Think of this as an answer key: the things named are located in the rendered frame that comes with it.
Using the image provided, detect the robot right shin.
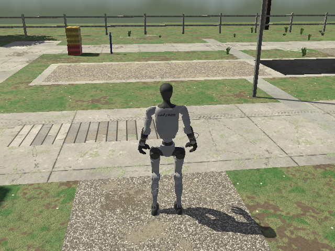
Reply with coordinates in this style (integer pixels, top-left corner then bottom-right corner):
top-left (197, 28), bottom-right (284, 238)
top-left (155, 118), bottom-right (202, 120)
top-left (174, 173), bottom-right (183, 208)

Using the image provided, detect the robot right upper arm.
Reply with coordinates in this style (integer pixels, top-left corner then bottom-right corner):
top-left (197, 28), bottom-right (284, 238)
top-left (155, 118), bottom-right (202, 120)
top-left (178, 106), bottom-right (192, 134)

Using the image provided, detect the right robot forearm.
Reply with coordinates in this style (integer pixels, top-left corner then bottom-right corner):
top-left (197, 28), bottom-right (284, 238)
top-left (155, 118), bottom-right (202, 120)
top-left (187, 127), bottom-right (196, 144)

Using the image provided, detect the right robot hand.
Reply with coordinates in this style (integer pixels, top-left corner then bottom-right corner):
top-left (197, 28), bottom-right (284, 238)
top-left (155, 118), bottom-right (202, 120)
top-left (185, 142), bottom-right (197, 152)

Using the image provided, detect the left robot hand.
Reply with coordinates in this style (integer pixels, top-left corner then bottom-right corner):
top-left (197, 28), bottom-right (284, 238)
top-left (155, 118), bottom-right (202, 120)
top-left (138, 144), bottom-right (150, 154)

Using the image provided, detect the robot head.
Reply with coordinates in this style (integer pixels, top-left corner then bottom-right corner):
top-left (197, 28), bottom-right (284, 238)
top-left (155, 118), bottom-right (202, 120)
top-left (158, 83), bottom-right (176, 109)

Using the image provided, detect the left robot forearm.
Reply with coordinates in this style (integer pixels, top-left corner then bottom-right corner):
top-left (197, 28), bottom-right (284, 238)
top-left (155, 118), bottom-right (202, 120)
top-left (139, 127), bottom-right (148, 146)

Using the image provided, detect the robot left upper arm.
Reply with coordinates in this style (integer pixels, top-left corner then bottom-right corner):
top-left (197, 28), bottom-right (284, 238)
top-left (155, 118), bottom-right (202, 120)
top-left (143, 106), bottom-right (156, 135)

